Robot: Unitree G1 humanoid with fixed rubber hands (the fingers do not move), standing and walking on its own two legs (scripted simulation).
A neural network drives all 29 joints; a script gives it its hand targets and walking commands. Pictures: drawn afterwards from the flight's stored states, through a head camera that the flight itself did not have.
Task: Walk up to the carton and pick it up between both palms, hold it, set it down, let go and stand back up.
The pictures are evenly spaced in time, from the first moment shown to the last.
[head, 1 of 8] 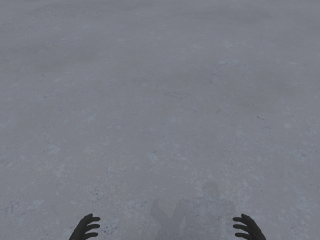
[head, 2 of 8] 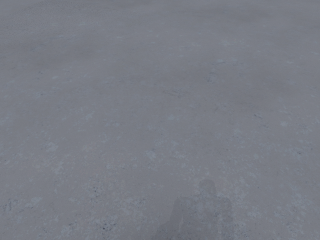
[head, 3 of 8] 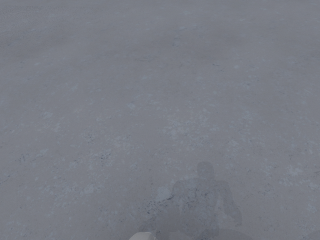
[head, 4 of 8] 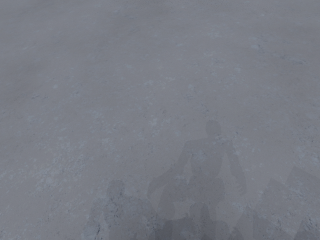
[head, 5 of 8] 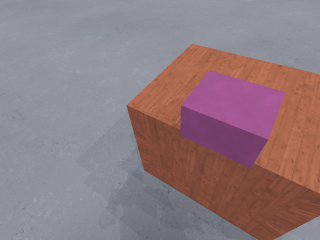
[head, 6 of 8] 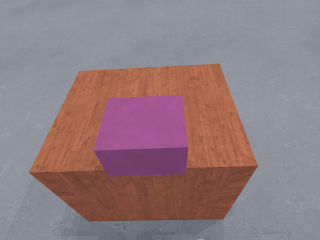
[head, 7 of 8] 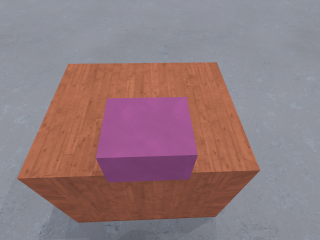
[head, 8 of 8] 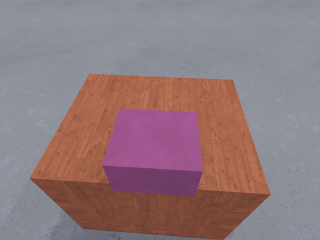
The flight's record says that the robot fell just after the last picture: no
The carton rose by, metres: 0.00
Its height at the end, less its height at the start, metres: +0.00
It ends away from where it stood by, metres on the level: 0.00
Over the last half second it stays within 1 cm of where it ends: yes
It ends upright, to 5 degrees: yes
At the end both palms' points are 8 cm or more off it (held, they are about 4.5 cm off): yes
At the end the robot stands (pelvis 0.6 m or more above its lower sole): yes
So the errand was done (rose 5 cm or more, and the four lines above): no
